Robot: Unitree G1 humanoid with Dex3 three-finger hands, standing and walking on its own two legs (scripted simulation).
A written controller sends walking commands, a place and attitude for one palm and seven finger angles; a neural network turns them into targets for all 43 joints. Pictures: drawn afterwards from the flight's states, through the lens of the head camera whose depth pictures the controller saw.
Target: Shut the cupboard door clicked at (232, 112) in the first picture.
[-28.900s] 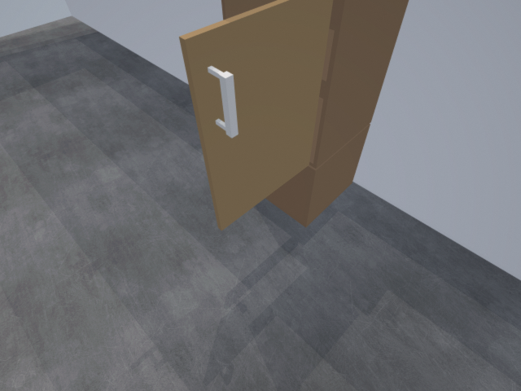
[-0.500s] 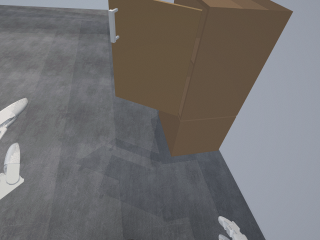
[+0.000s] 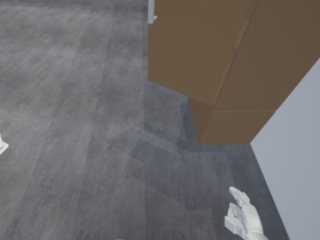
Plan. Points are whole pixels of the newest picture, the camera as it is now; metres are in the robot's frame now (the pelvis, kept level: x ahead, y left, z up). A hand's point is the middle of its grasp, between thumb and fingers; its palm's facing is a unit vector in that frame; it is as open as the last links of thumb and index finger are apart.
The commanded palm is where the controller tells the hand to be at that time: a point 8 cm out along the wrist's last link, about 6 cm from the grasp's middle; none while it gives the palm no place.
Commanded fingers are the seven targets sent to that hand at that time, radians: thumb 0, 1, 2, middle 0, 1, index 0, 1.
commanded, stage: stop stepping back and stand still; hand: left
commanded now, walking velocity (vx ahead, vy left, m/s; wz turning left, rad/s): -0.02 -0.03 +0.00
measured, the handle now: (153, 4) +1.00 +0.09 +0.12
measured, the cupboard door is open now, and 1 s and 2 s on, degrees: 58 58 58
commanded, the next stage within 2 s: let the arm hang, fingers relaxed in 0.04 s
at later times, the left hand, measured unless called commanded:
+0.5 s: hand out of the picture +0.06 +0.19 -0.17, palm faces +0.09 -0.98 -0.15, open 6.8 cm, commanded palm none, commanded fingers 0.00 0.90 0.90 -0.20 -0.30 -0.20 -0.30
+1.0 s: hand out of the picture -0.05 +0.21 -0.16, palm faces +0.04 -0.98 -0.19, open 7.4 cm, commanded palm none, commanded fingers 0.00 0.90 0.90 -0.20 -0.30 -0.20 -0.30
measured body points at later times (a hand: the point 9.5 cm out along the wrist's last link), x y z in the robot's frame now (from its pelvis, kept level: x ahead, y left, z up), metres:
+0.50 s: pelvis +0.00 +0.01 +0.00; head +0.01 +0.05 +0.45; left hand +0.05 +0.24 -0.15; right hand +0.06 -0.23 -0.13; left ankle +0.01 +0.13 -0.73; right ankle +0.00 -0.10 -0.73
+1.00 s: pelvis -0.02 +0.04 +0.01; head -0.02 +0.04 +0.46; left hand -0.05 +0.26 -0.15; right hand -0.04 -0.17 -0.15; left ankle +0.01 +0.13 -0.73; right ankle +0.00 -0.10 -0.73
